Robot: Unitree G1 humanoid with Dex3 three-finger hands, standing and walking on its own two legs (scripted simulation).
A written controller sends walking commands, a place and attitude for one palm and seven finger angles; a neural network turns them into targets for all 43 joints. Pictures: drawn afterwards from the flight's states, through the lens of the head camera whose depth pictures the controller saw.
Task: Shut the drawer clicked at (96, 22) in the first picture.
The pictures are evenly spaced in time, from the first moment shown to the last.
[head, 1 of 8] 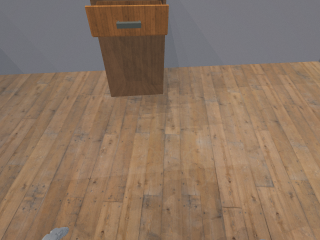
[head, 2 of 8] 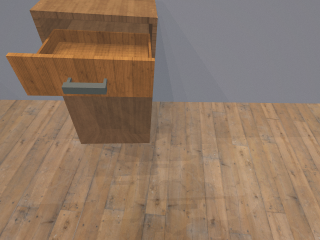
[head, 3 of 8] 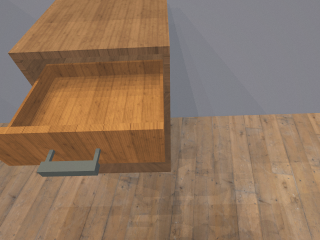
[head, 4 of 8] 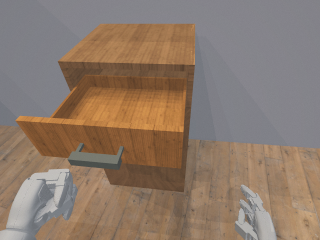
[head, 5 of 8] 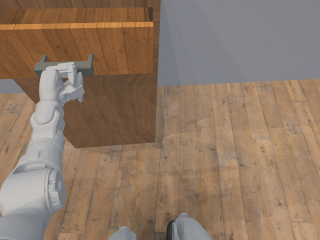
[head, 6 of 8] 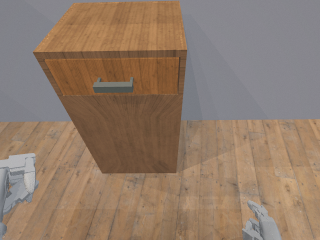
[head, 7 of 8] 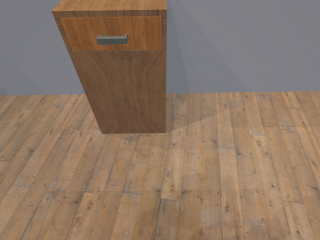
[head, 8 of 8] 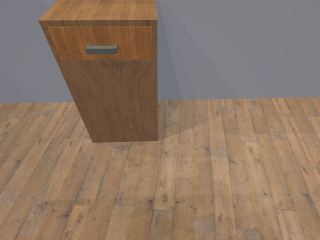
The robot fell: no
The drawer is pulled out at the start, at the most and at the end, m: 0.29 0.29 0.00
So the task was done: yes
